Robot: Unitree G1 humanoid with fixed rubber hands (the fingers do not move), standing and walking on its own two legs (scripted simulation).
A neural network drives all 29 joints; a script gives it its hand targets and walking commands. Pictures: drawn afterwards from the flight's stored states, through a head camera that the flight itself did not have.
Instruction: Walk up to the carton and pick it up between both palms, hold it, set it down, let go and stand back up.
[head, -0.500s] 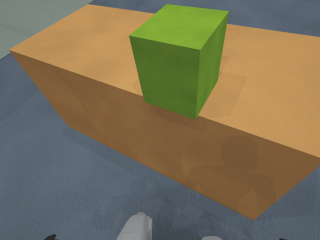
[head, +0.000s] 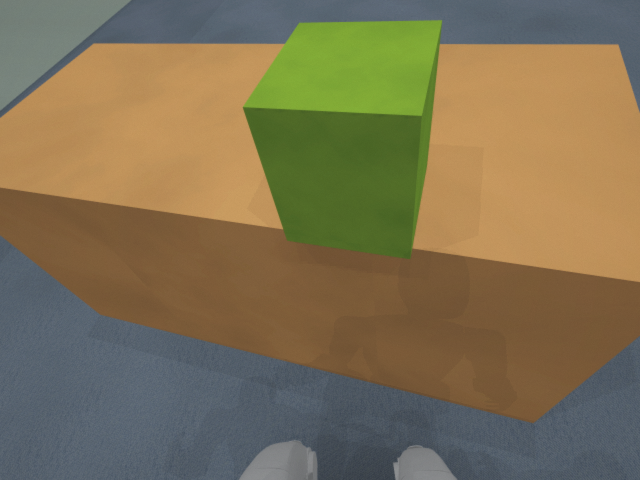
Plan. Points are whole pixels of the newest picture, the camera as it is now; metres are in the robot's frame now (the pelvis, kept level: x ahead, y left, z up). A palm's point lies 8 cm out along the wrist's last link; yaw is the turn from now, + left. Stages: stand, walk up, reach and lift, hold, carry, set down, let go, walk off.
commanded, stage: walk up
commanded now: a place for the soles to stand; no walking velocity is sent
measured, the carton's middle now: (355, 143) +0.54 -0.05 +0.11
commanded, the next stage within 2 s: none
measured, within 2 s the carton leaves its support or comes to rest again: neither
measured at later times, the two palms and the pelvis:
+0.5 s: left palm out of the picture +0.09 +0.44 -0.08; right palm out of the picture +0.01 -0.20 -0.14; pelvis +0.00 +0.12 -0.01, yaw -11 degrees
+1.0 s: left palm (49, 459) +0.16 +0.40 -0.08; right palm out of the picture -0.01 -0.21 -0.12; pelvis +0.01 +0.11 +0.00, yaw -18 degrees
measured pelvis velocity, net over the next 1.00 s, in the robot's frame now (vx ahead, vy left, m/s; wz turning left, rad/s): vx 0.01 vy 0.11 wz -0.31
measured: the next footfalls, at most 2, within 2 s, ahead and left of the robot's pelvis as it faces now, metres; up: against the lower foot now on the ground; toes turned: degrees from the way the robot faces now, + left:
left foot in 0.20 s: +0.11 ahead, +0.23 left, +0.00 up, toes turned -13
right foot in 0.48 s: +0.07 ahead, -0.03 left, +0.00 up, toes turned -11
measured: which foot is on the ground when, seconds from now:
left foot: up 0.00-0.18, down 0.20-1.00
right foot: down 0.00-0.20, up 0.22-0.46, down 0.48-1.00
